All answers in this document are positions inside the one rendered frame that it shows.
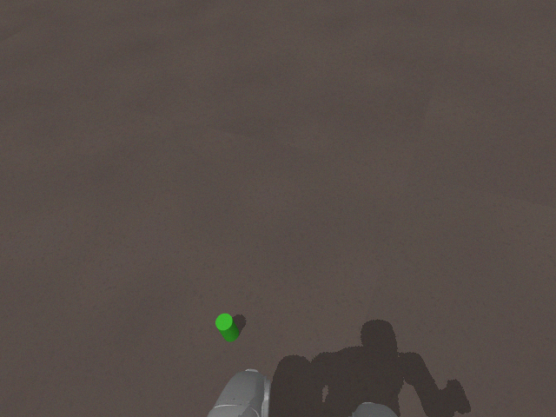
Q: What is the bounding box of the can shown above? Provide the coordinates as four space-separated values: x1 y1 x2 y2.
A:
215 314 239 341

